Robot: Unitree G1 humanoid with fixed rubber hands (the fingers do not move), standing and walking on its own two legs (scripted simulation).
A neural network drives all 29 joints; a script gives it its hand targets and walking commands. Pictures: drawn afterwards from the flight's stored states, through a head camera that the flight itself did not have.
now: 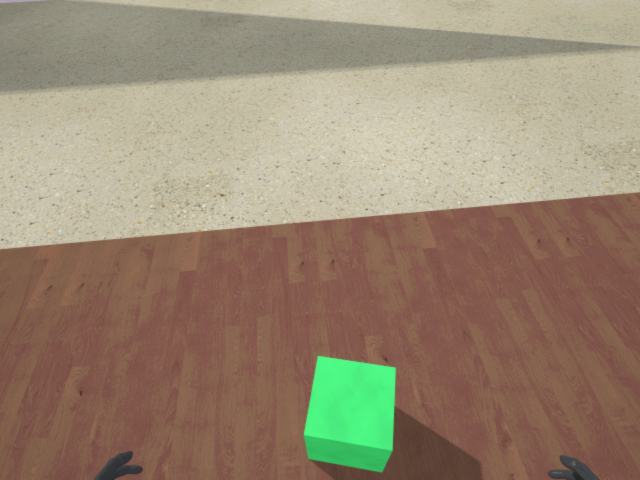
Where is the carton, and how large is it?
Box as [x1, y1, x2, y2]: [304, 356, 395, 471]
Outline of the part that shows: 318,356 304,431 304,438 308,458 376,471 382,471 392,450 395,368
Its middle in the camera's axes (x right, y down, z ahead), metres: +0.08 +0.50 +1.07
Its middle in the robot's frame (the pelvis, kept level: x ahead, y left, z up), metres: +0.39 -0.04 -0.66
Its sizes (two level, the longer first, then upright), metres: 0.210 0.200 0.250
